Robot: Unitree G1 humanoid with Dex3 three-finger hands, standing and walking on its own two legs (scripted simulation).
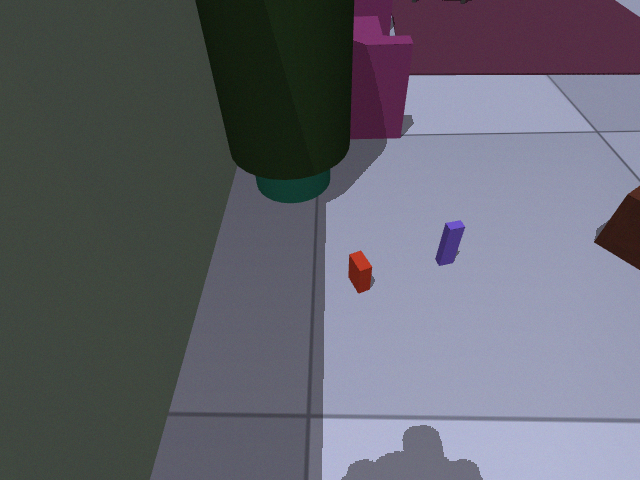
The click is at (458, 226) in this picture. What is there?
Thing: carton on end
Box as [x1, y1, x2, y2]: [435, 220, 464, 265]
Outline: 460,220 445,223 435,258 439,265 450,263 453,261 464,228
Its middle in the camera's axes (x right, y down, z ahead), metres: +0.53 +0.01 +1.54
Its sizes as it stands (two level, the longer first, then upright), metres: 0.062 0.038 0.211
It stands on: the floor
